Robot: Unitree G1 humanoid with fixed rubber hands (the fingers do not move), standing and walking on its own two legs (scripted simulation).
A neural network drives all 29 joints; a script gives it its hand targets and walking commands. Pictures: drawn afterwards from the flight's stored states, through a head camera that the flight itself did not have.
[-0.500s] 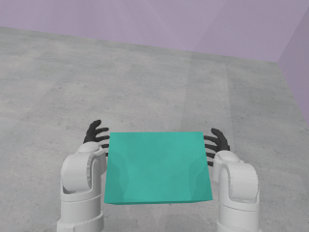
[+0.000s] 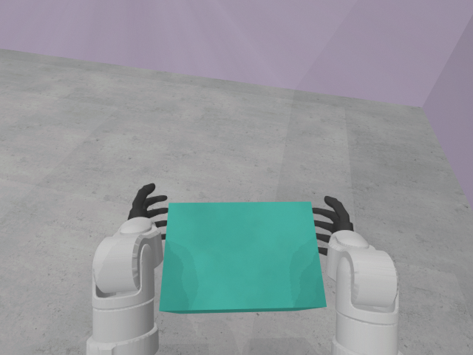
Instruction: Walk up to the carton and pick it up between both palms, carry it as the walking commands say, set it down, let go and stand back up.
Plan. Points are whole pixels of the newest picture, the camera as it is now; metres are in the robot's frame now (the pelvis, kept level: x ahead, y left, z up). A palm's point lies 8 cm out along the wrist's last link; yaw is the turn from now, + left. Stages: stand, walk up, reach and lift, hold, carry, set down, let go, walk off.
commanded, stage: carry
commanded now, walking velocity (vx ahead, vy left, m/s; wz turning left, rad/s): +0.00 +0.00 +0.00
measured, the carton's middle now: (239, 263) +0.28 +0.01 +0.02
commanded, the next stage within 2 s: none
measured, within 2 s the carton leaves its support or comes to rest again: neither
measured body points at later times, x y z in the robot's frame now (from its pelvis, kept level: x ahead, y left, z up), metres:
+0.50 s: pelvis -0.02 +0.00 +0.00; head -0.06 +0.00 +0.45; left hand +0.26 +0.16 +0.12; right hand +0.25 -0.15 +0.11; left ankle +0.03 +0.17 -0.72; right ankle +0.03 -0.07 -0.72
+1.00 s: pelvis -0.02 +0.00 +0.00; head -0.05 +0.00 +0.45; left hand +0.26 +0.16 +0.10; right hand +0.26 -0.14 +0.10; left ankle +0.03 +0.17 -0.72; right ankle +0.03 -0.07 -0.72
